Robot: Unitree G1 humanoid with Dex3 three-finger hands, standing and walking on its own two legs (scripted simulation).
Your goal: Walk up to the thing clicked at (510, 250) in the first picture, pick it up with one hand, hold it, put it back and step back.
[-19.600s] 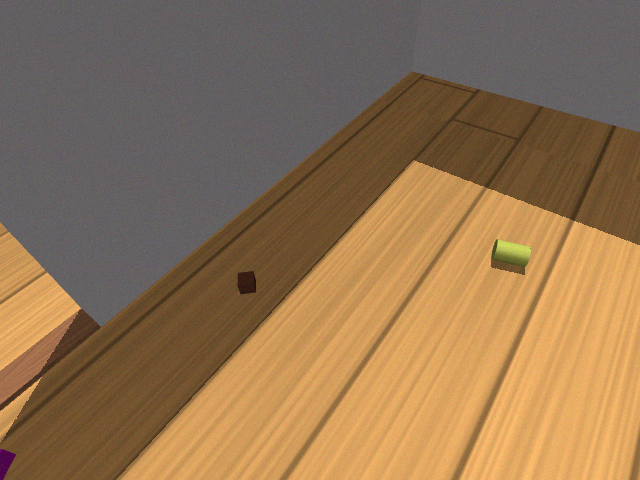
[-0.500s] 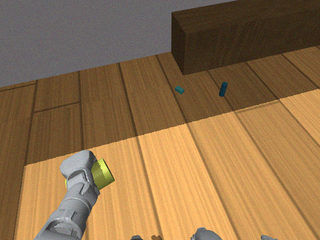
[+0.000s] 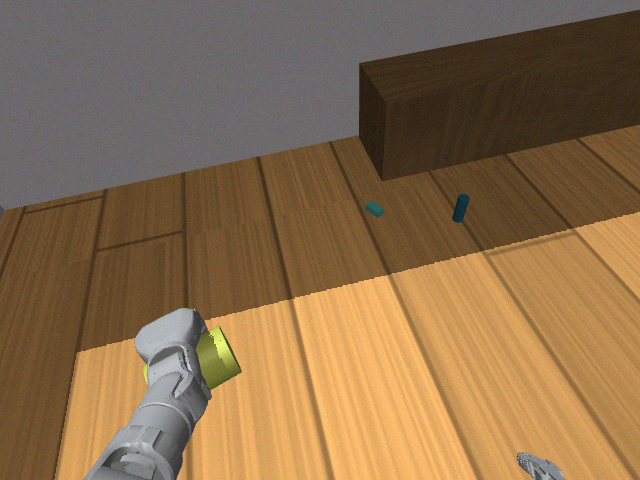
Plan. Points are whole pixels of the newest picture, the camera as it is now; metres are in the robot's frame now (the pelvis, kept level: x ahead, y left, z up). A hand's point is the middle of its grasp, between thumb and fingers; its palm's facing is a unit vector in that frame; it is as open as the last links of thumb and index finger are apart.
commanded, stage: hold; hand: left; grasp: from above
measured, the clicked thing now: (194, 368) +0.33 +0.22 -0.10
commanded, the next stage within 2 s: crouch in 1.58 s
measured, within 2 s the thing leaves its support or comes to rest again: neither
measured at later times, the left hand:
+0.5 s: hand (180, 371) +0.30 +0.22 -0.04, palm faces -0.38 -0.21 -0.90, open 10.4 cm
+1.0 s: hand (175, 371) +0.29 +0.22 -0.03, palm faces -0.37 -0.21 -0.90, open 10.5 cm
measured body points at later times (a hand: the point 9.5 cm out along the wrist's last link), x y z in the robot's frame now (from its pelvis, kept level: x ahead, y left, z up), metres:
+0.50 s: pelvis -0.01 +0.00 +0.01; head +0.00 -0.02 +0.46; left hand +0.31 +0.22 +0.01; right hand +0.11 -0.25 -0.11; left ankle +0.00 +0.13 -0.72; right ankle +0.01 -0.13 -0.72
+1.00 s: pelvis -0.01 +0.00 +0.01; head -0.01 -0.03 +0.46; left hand +0.31 +0.22 +0.02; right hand +0.13 -0.25 -0.10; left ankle +0.00 +0.13 -0.72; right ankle +0.01 -0.13 -0.72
